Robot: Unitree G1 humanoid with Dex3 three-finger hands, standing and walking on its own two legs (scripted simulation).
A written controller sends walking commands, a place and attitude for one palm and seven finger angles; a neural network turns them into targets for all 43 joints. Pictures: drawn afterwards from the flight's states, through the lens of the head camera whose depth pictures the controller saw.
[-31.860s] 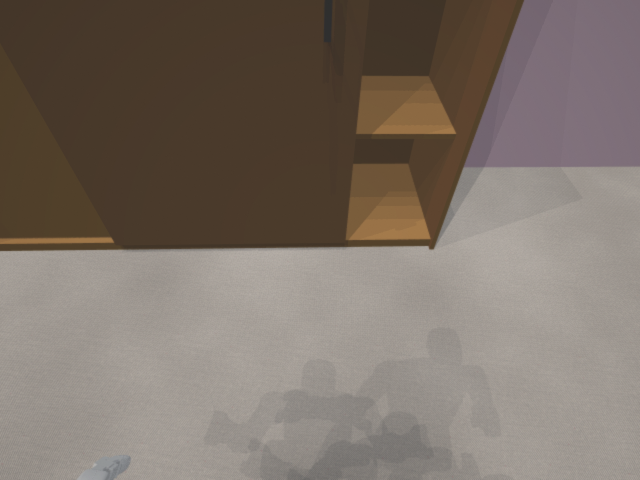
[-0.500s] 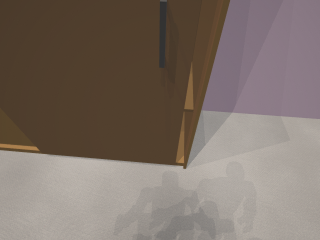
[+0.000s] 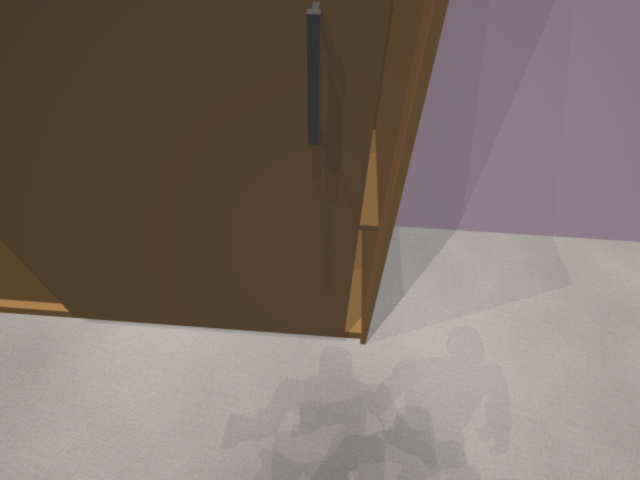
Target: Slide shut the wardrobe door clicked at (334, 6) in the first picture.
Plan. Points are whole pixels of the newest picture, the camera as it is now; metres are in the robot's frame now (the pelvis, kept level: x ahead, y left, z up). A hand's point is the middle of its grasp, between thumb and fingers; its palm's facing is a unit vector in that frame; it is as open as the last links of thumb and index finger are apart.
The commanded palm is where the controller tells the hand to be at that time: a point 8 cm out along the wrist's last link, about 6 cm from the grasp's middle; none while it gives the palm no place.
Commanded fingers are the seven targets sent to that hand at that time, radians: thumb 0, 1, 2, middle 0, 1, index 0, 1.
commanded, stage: take the last steps up to it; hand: left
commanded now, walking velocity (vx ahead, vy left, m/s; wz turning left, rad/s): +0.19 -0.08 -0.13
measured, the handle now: (314, 79) +0.63 +0.04 +0.18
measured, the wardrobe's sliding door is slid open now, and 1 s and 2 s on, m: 0.06 0.06 0.06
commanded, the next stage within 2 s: come to a stop and stand still in 0.44 s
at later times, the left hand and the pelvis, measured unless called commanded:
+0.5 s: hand out of the picture +0.02 +0.13 -0.19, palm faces +0.05 -0.98 -0.18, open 7.4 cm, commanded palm none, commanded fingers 0.00 0.90 0.90 -0.20 -0.30 -0.20 -0.30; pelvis +0.07 -0.03 -0.01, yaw -2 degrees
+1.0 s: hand (235, 434) +0.22 +0.14 -0.18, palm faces -0.03 -0.96 -0.29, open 7.4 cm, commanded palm none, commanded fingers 0.00 0.90 0.90 -0.20 -0.30 -0.20 -0.30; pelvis +0.12 -0.06 -0.03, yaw -5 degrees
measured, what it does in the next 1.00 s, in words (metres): walks ahead: left foot, then right foot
